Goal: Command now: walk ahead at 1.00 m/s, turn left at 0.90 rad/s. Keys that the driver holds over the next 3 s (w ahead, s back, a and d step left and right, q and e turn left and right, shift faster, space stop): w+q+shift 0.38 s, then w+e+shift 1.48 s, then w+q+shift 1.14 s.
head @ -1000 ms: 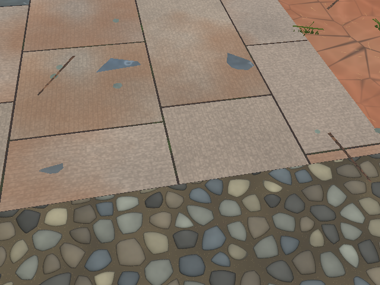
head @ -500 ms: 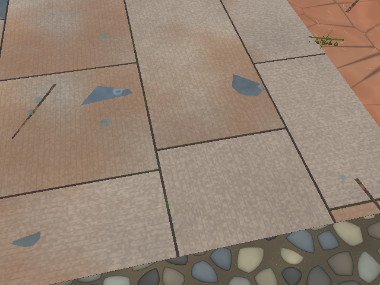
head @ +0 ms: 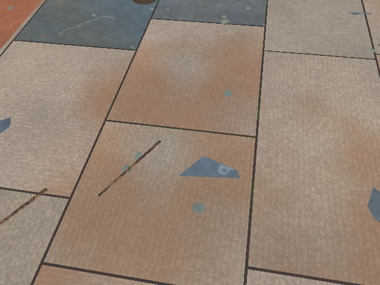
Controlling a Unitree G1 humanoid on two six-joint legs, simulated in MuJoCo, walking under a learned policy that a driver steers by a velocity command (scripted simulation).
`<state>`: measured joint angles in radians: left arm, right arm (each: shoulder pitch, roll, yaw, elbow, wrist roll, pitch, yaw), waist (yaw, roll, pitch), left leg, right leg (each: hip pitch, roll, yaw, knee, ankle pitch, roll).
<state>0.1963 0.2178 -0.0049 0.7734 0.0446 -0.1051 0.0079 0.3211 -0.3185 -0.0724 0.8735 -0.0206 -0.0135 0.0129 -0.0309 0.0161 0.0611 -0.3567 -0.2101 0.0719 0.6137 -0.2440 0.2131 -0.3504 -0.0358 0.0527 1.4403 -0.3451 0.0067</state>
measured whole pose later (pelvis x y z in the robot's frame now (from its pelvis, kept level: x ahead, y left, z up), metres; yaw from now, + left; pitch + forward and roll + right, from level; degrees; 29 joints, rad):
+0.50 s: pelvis +0.47 -0.04 +0.03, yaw +24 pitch +2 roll -2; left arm 0.39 0.32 0.06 0.82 0.04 -0.09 0.00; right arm 0.14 -0.37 -0.06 0.70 -0.05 -0.03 0.05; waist 0.05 0.04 0.00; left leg -0.59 -0.03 -0.06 1.23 -0.29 0.10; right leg -0.19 -0.01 -0.08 0.43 -0.28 0.02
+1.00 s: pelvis +0.89 +0.12 +0.02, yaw +6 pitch +1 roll +2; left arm 0.11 0.34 0.06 0.72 0.02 0.00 -0.07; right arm 0.47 -0.32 -0.06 0.89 -0.02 -0.11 0.00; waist -0.05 -0.04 0.01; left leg 0.10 -0.03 0.22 0.25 -0.36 0.00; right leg -0.80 -0.10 -0.06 1.03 -0.04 -0.09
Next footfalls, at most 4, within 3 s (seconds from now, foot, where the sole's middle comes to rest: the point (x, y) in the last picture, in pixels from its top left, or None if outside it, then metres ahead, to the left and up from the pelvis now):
0.30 right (247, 266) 0.53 -0.16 -0.75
0.70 left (145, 206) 0.78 0.21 -0.75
1.14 right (172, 120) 1.23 0.10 -0.75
1.56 left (158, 62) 1.67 0.18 -0.75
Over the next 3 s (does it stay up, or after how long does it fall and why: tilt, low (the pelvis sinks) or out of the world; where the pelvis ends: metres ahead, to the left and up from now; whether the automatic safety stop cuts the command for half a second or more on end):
stays up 2.50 -0.56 0.06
